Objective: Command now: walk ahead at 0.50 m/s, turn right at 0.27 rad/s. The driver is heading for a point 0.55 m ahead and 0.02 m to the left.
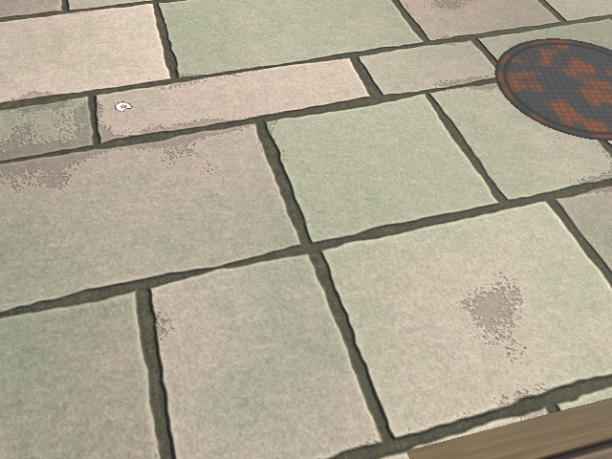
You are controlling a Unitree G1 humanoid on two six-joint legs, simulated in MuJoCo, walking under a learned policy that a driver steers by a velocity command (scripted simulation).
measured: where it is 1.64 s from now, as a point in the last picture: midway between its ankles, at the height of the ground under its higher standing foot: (322, 433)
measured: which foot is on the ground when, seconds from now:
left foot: down 0.00-0.30, up 0.32-0.76, down 0.78-1.00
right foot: up 0.00-0.28, down 0.30-0.80, up 0.82-1.00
